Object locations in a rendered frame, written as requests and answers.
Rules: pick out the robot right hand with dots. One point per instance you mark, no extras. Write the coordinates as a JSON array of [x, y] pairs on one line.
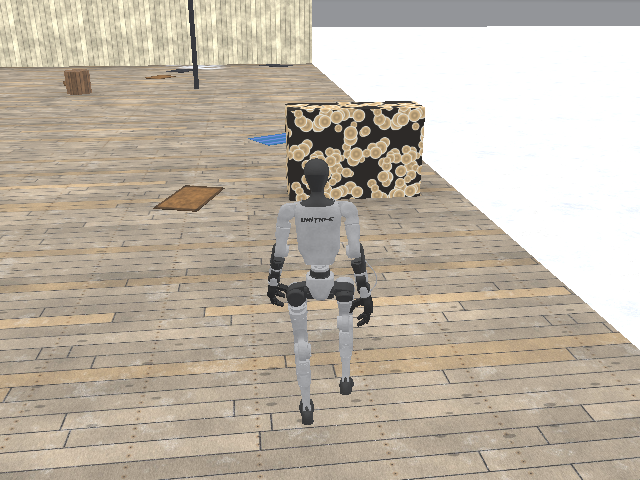
[[368, 309]]

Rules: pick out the robot right forearm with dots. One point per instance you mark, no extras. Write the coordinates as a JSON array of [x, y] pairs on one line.
[[360, 274]]

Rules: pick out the robot left hand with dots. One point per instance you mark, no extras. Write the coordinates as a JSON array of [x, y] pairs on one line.
[[274, 290]]

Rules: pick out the robot right upper arm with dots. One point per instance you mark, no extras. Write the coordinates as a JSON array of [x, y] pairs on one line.
[[352, 227]]

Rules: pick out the robot left upper arm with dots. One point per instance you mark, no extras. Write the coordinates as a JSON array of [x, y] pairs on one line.
[[286, 213]]

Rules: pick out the right robot shin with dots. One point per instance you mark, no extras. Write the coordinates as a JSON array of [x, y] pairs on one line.
[[346, 348]]

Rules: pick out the right robot thigh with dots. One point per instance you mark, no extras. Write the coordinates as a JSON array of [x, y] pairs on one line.
[[344, 291]]

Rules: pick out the robot left forearm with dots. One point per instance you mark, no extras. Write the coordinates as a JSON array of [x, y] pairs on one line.
[[275, 268]]

